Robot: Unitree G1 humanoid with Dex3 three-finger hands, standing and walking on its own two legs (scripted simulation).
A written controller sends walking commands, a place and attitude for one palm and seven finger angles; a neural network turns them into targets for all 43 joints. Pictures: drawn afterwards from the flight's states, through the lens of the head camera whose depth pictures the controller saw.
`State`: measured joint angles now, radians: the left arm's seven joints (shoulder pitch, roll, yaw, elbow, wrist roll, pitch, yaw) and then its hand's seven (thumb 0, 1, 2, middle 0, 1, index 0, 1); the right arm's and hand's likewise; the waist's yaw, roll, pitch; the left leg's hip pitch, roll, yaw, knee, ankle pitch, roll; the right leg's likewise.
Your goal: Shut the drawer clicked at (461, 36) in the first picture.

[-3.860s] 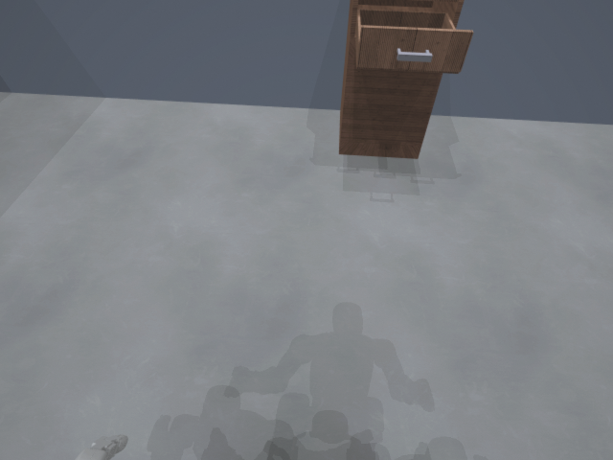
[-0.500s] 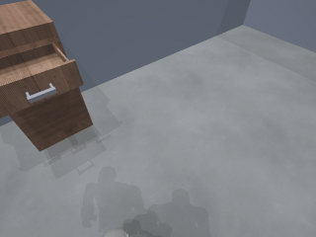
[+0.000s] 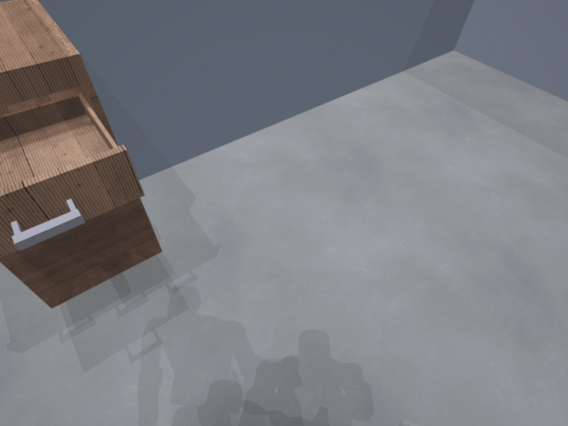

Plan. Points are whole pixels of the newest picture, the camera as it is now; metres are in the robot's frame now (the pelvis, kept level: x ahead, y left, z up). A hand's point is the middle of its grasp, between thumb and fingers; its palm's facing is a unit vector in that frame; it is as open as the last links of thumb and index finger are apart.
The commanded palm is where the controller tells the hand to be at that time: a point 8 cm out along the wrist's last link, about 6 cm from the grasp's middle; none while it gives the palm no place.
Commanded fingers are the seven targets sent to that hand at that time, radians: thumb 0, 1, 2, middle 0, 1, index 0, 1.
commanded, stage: walk to a spot facing it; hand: left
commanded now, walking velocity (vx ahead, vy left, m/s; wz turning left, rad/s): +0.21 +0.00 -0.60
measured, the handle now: (47, 221) +0.44 +0.52 -0.07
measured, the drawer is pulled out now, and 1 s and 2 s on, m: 0.30 0.30 0.30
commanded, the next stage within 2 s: turn to face it in 0.04 s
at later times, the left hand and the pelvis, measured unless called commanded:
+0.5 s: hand (233, 354) +0.25 +0.12 -0.15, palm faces +0.03 -0.98 -0.20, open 7.3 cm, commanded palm none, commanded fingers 0.00 0.90 0.90 -0.20 -0.30 -0.20 -0.30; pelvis +0.14 -0.05 +0.00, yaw +4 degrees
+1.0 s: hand (176, 408) +0.16 +0.19 -0.15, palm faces +0.36 -0.88 -0.30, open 7.4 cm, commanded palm none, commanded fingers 0.00 0.90 0.90 -0.20 -0.30 -0.20 -0.30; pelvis +0.15 -0.05 +0.01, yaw +20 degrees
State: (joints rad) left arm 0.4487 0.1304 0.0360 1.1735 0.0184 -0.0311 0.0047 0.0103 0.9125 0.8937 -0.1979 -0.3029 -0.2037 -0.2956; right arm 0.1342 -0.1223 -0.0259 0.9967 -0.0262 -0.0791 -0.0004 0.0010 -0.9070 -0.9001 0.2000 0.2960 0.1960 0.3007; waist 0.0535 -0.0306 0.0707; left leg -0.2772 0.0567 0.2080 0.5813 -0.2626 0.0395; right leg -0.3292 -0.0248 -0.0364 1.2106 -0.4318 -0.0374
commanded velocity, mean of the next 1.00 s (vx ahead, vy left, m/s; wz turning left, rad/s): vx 0.02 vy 0.00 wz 0.47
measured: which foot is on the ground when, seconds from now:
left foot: down 0.00-0.32, up 0.34-0.62, down 0.64-1.00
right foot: up 0.00-0.30, down 0.32-0.64, up 0.66-1.00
